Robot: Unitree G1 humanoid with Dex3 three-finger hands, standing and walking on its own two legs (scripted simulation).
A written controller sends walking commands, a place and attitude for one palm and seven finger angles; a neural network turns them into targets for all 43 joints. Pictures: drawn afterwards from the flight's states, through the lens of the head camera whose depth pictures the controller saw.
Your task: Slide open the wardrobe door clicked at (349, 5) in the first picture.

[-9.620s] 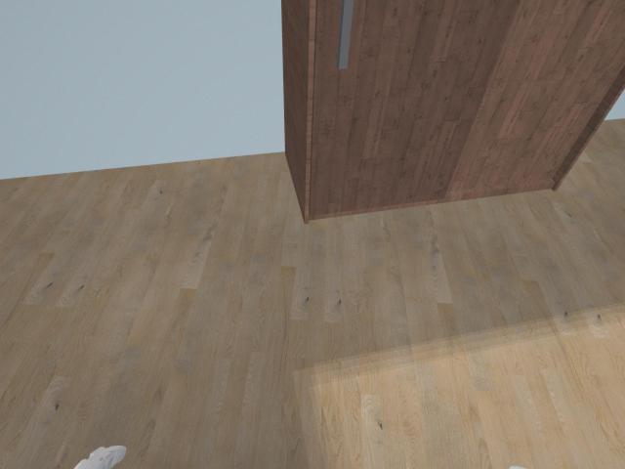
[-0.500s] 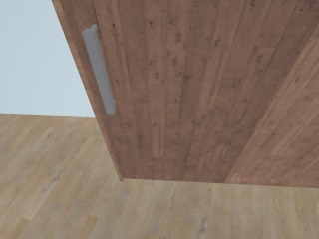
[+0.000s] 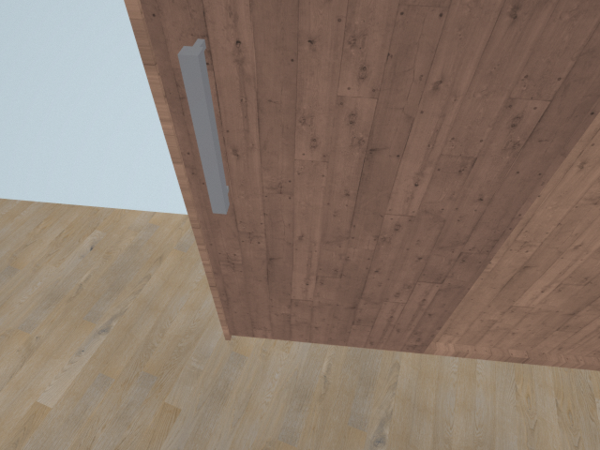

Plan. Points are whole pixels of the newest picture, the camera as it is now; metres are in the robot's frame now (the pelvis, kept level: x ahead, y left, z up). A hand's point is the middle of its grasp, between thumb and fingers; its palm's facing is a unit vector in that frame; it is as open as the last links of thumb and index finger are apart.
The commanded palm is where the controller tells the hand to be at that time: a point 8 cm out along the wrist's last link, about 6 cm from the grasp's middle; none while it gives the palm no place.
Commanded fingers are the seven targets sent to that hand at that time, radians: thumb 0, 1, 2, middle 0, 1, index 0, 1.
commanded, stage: shuffle to correct the standing spot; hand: left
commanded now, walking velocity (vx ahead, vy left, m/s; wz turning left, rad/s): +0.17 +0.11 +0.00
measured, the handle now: (212, 137) +0.55 +0.19 +0.12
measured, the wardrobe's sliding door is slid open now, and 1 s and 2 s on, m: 0.00 0.00 0.00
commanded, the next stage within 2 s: come to a stop and stand still in 0.20 s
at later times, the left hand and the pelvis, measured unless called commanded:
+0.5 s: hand out of the picture +0.14 +0.18 -0.16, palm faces +0.06 -0.96 -0.26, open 7.2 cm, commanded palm none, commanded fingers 0.00 0.90 0.90 -0.20 -0.30 -0.20 -0.30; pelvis +0.09 -0.01 +0.00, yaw +1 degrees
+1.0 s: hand out of the picture +0.08 +0.20 -0.17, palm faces +0.06 -0.98 -0.20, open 7.3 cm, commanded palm none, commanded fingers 0.00 0.90 0.90 -0.20 -0.30 -0.20 -0.30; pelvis +0.08 +0.03 +0.00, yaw -1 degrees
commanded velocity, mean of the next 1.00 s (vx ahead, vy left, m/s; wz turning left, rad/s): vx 0.00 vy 0.06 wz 0.00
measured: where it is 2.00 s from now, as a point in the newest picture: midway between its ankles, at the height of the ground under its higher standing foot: outside the picture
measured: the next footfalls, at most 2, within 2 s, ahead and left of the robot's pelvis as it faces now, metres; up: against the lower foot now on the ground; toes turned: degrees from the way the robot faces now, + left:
right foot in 0.34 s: +0.15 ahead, -0.08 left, +0.00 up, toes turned -8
left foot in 0.76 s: +0.15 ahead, +0.14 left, +0.00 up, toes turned +3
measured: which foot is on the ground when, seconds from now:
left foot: down 0.00-0.34, up 0.36-0.74, down 0.76-1.00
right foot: down 0.00-0.06, up 0.08-0.32, down 0.34-0.78, up 0.80-1.00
